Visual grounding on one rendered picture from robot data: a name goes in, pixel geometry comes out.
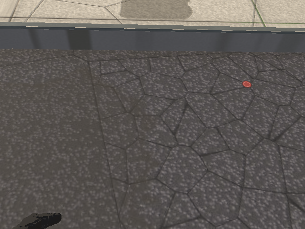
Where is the left robot hand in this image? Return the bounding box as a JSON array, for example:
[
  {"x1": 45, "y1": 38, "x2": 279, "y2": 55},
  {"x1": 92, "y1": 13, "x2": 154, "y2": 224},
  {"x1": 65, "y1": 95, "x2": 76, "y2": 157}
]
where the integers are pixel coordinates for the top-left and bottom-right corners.
[{"x1": 11, "y1": 213, "x2": 62, "y2": 229}]

